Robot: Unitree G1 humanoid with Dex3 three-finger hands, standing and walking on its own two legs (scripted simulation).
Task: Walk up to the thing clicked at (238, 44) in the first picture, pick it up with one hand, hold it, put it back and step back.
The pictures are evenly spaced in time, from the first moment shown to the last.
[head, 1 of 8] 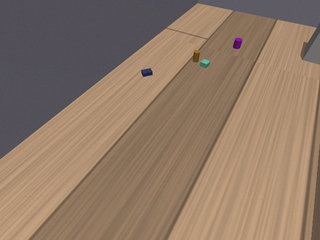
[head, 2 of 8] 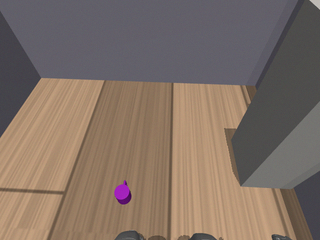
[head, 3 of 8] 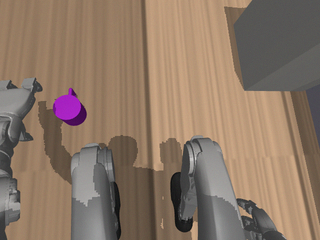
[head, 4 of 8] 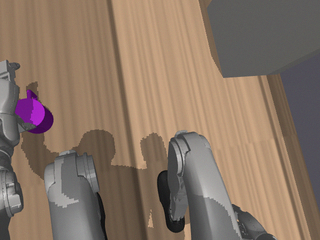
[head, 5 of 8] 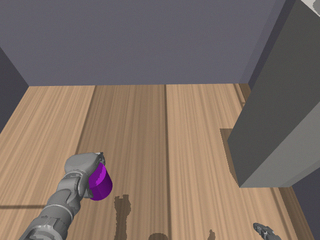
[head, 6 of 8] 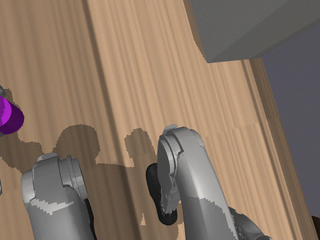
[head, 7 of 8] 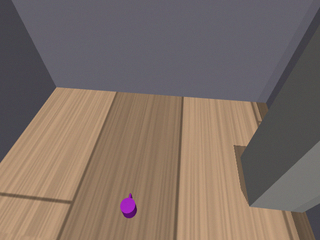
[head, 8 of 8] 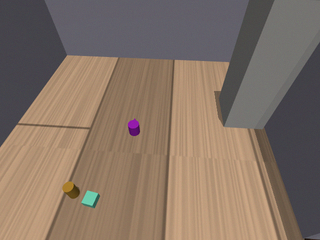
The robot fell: no
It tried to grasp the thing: yes
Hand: left
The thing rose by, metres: 0.64
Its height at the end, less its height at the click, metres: +0.00
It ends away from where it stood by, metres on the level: 0.01
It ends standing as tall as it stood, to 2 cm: yes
